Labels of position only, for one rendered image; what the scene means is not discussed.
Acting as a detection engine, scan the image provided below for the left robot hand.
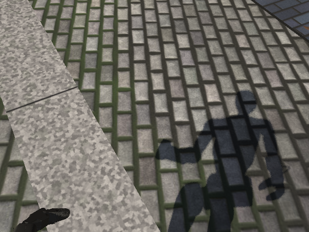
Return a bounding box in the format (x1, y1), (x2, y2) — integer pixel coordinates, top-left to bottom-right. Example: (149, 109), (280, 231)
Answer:
(13, 208), (70, 232)

